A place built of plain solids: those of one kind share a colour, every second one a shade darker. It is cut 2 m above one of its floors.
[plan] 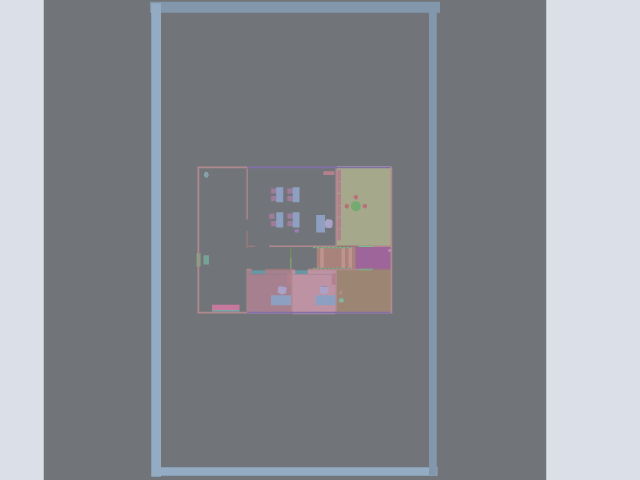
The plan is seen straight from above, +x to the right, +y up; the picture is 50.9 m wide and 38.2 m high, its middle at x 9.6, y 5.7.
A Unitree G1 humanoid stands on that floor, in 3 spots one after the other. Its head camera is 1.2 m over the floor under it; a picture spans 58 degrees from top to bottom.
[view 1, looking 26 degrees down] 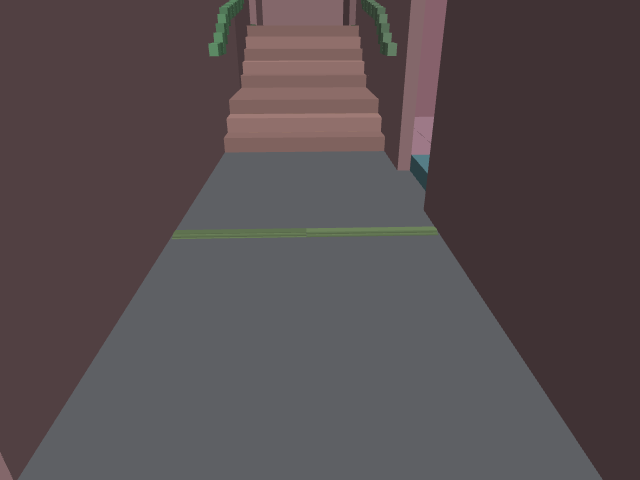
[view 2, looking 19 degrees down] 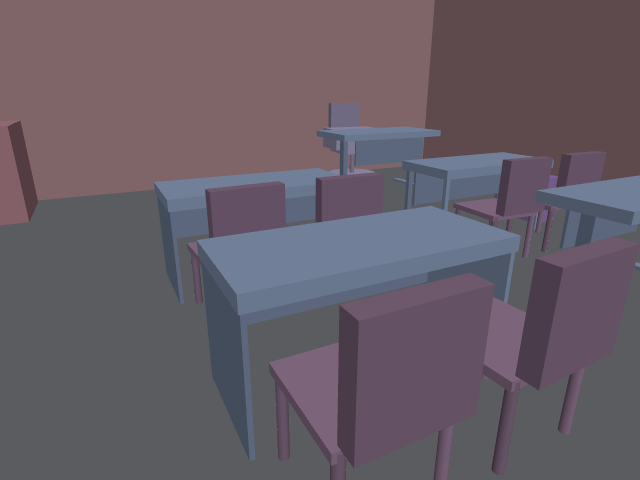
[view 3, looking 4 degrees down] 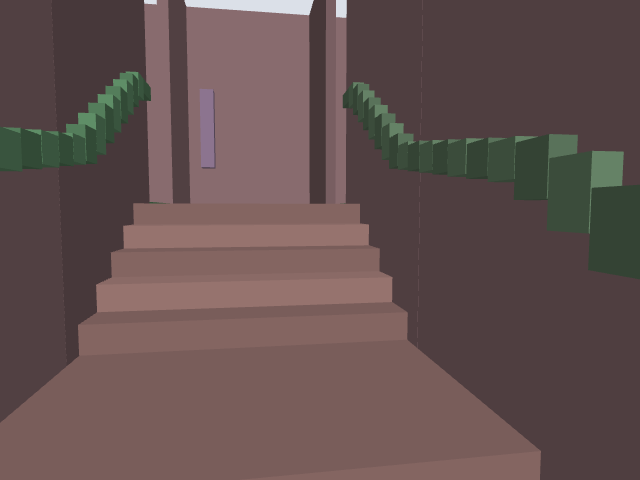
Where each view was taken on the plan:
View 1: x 4.70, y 4.27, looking -2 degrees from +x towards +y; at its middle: ground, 2.74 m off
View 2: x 5.00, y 10.20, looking -27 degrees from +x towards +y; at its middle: desk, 1.72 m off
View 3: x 8.75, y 4.27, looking -9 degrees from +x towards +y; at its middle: split_steps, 3.17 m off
